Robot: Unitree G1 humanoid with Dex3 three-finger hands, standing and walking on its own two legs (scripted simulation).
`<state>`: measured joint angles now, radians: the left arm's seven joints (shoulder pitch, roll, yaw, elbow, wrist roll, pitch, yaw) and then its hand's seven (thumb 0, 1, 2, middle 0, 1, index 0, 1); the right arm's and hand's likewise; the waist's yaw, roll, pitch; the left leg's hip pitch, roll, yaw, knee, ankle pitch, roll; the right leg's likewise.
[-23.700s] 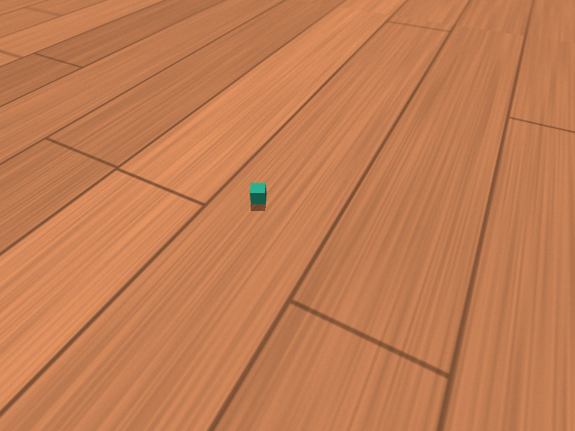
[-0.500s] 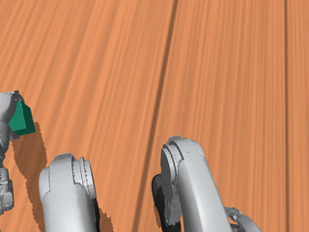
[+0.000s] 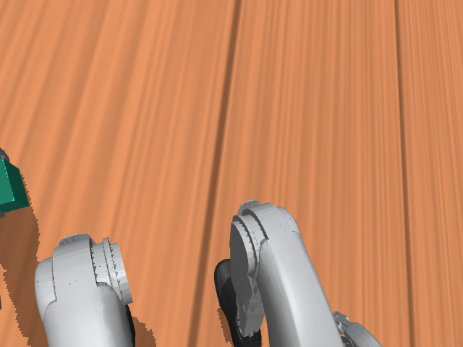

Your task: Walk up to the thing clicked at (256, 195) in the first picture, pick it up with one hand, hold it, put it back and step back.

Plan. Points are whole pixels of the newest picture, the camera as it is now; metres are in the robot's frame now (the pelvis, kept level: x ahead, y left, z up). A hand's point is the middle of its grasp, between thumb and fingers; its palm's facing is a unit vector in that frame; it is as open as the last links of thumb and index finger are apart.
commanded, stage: rest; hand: left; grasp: from above
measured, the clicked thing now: out of the picture +0.41 +0.34 -0.25
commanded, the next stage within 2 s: open in 0.62 s
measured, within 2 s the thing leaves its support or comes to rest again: rests again in 0.06 s
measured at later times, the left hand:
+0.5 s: hand out of the picture +0.40 +0.35 -0.23, palm faces -0.44 -0.17 -0.88, open 10.5 cm
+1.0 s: hand out of the picture +0.40 +0.35 -0.23, palm faces -0.45 -0.15 -0.88, open 10.9 cm
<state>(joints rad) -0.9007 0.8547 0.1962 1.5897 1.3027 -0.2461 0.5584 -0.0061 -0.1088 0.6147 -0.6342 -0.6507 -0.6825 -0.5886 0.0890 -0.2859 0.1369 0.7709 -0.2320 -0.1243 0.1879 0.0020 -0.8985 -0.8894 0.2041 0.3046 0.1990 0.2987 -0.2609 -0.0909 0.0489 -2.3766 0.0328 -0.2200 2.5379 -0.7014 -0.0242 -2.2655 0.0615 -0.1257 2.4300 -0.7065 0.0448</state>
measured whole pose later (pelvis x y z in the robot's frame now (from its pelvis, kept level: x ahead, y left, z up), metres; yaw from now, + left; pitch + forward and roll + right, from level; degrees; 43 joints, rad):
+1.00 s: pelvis -0.01 +0.00 +0.00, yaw -2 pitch +26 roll -12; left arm -0.95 0.97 0.17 1.75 1.29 -0.27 0.64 -0.01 -0.09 0.63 -0.54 -0.69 -0.56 -0.65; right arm 0.07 -0.32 0.23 0.74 -0.29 -0.22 0.24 0.00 -0.90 -0.89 0.20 0.30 0.20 0.30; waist -0.30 -0.12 0.11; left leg -2.35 0.04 -0.26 2.57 -0.70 -0.02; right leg -2.24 0.08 -0.16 2.43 -0.68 0.06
